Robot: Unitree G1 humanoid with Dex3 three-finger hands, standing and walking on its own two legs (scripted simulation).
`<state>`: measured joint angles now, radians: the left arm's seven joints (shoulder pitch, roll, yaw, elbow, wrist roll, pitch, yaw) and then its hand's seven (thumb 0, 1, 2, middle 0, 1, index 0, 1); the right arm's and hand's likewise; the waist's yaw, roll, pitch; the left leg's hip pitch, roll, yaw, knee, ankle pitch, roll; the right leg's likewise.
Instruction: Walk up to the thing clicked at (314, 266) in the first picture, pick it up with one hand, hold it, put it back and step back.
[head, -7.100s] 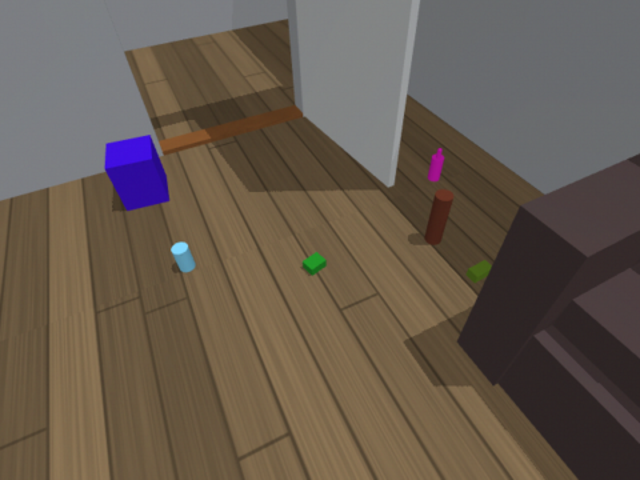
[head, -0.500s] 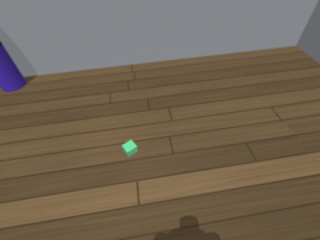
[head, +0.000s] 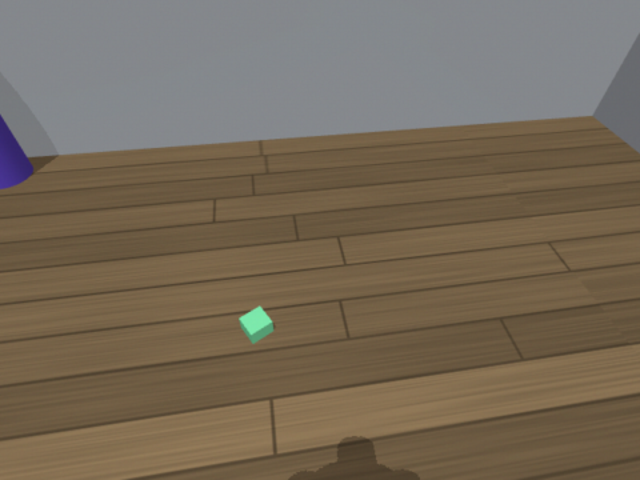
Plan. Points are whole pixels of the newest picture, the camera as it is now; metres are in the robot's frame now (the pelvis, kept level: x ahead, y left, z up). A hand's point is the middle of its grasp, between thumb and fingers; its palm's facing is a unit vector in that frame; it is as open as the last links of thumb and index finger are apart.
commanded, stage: walk up
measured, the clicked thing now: out of the picture -0.29 -1.04 -0.75
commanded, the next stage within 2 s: none
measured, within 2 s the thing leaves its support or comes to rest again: neither
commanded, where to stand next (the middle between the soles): +0.67 -0.06 m, yaw -1 degrees
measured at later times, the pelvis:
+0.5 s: pelvis +0.22 -0.03 -0.01, yaw +0 degrees
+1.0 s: pelvis +0.44 -0.07 -0.03, yaw -11 degrees
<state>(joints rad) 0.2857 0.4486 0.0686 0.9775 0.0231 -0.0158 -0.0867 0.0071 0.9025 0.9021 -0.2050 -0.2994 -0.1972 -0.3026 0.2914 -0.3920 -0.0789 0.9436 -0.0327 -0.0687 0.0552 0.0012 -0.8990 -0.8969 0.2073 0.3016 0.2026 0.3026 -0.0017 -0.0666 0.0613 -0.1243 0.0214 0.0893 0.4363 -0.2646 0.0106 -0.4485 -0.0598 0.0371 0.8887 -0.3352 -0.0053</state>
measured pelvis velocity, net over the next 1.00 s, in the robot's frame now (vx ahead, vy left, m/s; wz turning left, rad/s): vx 0.44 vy -0.07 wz -0.20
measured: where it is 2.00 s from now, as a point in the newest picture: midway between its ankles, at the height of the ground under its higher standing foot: (315, 351)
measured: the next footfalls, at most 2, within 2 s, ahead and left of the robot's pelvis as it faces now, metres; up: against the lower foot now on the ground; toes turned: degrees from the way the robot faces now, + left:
right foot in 0.16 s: +0.22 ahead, -0.16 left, +0.00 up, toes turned -5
left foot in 0.54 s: +0.39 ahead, +0.11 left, +0.00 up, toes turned +5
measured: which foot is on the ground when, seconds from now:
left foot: down 0.00-0.18, up 0.20-0.52, down 0.54-0.94, up 0.96-1.00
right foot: up 0.00-0.14, down 0.16-0.56, up 0.58-0.92, down 0.94-1.00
